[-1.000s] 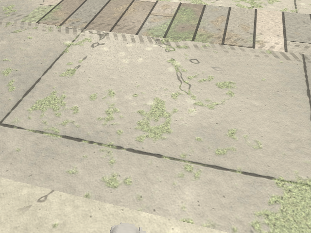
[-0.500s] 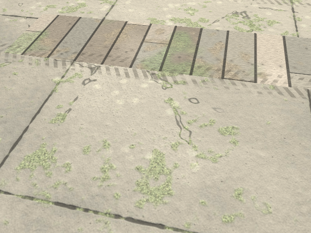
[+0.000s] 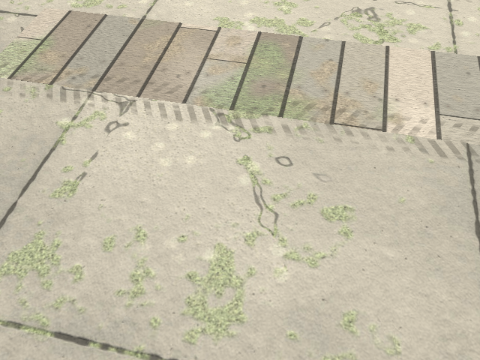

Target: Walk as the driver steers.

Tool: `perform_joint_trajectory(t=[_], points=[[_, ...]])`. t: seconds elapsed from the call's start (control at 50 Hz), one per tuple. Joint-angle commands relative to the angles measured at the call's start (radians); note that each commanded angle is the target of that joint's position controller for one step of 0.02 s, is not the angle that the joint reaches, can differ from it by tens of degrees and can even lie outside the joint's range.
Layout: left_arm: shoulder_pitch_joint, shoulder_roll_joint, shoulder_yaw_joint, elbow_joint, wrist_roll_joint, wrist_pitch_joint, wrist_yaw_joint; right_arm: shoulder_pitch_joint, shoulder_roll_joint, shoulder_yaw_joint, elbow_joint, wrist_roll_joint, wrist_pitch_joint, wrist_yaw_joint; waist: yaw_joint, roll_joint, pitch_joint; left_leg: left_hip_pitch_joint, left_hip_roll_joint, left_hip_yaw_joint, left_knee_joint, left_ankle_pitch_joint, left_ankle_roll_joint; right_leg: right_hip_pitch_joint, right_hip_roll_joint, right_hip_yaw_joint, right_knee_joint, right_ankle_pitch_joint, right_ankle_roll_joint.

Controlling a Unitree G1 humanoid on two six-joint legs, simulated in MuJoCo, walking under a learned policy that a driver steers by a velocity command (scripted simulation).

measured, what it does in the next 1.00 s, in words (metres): stands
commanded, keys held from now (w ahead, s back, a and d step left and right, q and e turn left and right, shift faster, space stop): no key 1.00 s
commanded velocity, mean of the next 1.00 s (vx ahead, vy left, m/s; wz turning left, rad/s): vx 0.01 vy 0.00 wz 0.00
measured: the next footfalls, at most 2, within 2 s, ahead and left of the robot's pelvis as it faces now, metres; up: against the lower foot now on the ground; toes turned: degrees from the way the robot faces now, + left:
left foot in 1.92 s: +0.55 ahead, +0.11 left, +0.00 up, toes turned +3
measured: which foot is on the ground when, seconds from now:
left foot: down 0.00-1.00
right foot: down 0.00-1.00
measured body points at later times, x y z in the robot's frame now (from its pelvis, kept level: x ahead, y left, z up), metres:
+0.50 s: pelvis +0.00 +0.01 +0.00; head +0.01 +0.01 +0.45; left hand +0.11 +0.24 -0.14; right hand -0.03 -0.22 -0.16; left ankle -0.08 +0.13 -0.72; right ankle +0.10 -0.10 -0.72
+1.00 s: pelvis +0.02 +0.02 +0.00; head +0.03 +0.02 +0.45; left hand +0.10 +0.25 -0.14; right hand -0.04 -0.20 -0.15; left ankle -0.08 +0.13 -0.72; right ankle +0.10 -0.10 -0.72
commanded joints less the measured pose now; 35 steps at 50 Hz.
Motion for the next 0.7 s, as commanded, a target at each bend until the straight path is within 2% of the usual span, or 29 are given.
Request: perform_joint_trajectory(t=[0.02, 0.18, 0.36, 0.7], points=[[-0.014, 0.114, 0.028, -0.049, -0.006, 0.0, 0.023, 0.067, -0.068, -0.013, -0.003, 0.003, 0.004, -0.026, -0.001, -0.057, -0.118, -0.107, 0.018, -0.033, -0.07, 0.099, 0.041, 0.29, -0.108, 0.193, -0.118, 0.033, -0.066], [0.01, 0.1, 0.042, -0.025, -0.015, 0.022, 0.032, 0.156, -0.059, -0.009, 0.092, 0.003, 0.01, -0.037, 0.0, -0.015, -0.031, -0.132, 0.027, -0.021, -0.104, 0.048, 0.053, 0.286, -0.073, 0.139, -0.126, -0.041, -0.061], [0.037, 0.087, 0.045, 0.006, -0.017, 0.034, 0.031, 0.213, -0.052, 0.003, 0.137, 0.003, 0.0, -0.039, 0.009, 0.017, 0.045, -0.19, 0.057, -0.051, -0.167, -0.005, 0.071, 0.305, -0.037, 0.081, -0.094, -0.026, -0.044], [0.071, 0.092, 0.034, 0.069, -0.021, 0.039, 0.032, 0.291, -0.027, 0.019, 0.182, 0.001, -0.003, -0.031, 0.005, 0.013, 0.057, -0.144, 0.034, -0.034, -0.183, 0.097, 0.062, 0.333, -0.033, 0.078, -0.084, 0.074, -0.047]])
